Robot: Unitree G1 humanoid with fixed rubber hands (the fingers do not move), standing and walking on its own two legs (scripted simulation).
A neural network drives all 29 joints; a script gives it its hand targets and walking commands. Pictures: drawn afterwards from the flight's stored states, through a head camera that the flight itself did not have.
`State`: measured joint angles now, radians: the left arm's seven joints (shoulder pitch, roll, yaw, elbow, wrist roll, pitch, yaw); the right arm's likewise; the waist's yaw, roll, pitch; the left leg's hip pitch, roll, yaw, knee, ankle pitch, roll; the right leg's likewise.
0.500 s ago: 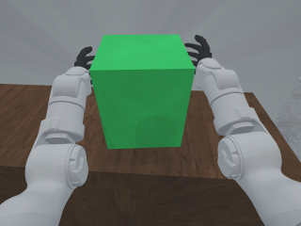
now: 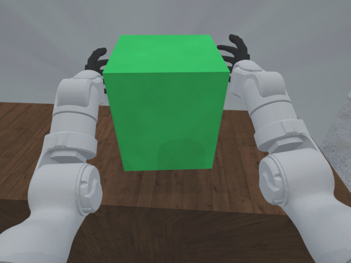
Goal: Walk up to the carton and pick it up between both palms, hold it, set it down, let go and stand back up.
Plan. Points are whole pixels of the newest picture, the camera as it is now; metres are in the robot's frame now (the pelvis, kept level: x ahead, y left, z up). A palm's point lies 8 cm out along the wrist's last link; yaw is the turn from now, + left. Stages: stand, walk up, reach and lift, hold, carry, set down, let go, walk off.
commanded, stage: reach and lift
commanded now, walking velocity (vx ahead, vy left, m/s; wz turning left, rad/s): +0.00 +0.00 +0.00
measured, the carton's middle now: (167, 102) +0.42 +0.05 +0.22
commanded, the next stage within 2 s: hold in 0.02 s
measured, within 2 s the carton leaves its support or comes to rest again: neither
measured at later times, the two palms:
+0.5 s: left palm (93, 72) +0.37 +0.19 +0.31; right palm (249, 62) +0.39 -0.11 +0.33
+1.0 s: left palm (93, 74) +0.37 +0.19 +0.31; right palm (249, 63) +0.39 -0.12 +0.33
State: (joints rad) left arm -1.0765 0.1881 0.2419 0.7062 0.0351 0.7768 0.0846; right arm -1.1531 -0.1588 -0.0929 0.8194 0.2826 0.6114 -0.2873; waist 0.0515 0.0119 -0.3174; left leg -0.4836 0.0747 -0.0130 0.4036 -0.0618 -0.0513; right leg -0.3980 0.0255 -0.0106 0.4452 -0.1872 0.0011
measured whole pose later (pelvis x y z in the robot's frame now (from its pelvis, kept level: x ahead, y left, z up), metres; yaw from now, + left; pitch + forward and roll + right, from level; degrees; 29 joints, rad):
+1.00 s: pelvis +0.00 +0.00 +0.00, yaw +0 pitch +7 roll -1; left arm -1.08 0.19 0.24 0.63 0.04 0.89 0.08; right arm -1.15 -0.18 -0.07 0.76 0.34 0.73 -0.31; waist 0.02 0.01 -0.35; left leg -0.47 0.07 -0.01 0.40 -0.06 -0.05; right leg -0.38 0.03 -0.01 0.44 -0.19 0.00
